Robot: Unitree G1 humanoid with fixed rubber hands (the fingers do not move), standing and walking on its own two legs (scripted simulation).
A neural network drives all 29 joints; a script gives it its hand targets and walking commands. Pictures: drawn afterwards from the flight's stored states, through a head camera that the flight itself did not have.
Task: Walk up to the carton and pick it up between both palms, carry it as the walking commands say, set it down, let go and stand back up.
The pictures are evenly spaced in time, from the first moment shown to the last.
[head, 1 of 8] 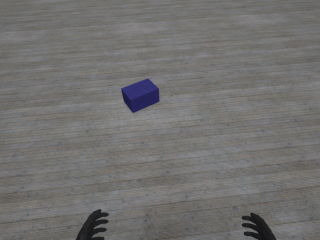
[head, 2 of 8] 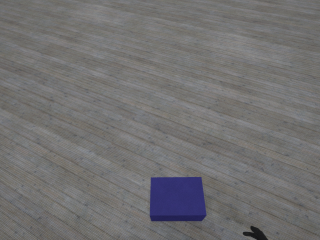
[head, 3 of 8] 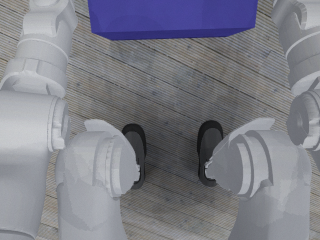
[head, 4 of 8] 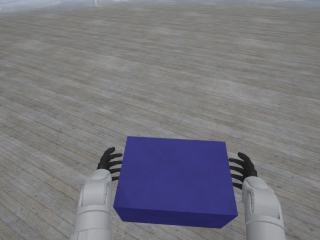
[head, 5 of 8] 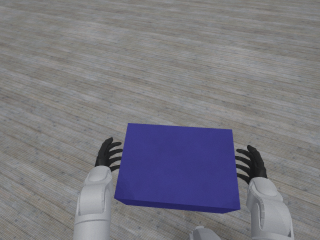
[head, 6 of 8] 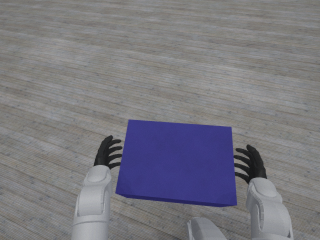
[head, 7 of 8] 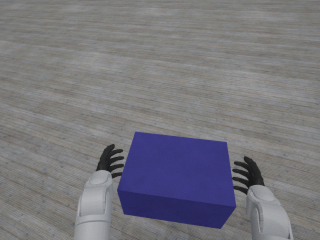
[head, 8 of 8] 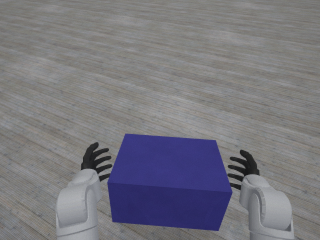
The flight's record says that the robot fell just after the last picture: no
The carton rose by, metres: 0.70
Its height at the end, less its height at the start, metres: +0.61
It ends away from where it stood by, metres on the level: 20.35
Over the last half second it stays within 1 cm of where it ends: no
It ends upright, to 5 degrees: no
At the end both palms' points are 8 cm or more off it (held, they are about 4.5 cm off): no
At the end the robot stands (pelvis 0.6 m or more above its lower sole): yes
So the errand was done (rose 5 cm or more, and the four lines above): no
